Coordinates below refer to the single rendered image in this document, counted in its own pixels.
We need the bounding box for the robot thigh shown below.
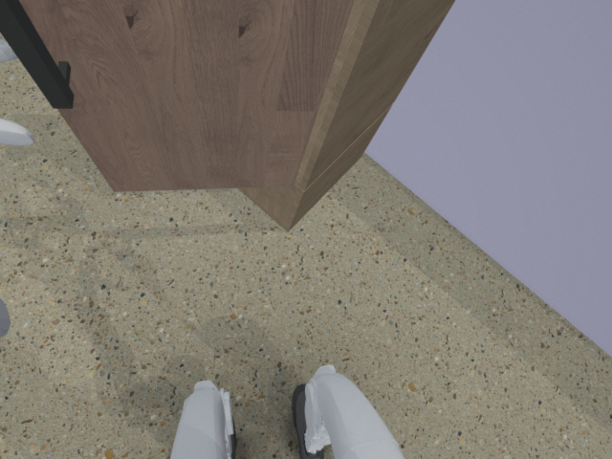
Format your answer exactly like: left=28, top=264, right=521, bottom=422
left=305, top=373, right=405, bottom=459
left=170, top=388, right=233, bottom=459

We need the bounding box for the left robot hand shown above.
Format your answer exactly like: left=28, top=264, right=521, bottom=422
left=0, top=39, right=34, bottom=145

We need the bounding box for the cupboard door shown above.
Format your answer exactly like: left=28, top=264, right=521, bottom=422
left=19, top=0, right=355, bottom=192

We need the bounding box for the handle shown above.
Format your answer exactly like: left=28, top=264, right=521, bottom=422
left=0, top=0, right=74, bottom=109

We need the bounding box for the robot right thigh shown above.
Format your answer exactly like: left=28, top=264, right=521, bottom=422
left=305, top=373, right=405, bottom=459

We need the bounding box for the robot left thigh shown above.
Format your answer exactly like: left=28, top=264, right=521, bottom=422
left=170, top=388, right=233, bottom=459

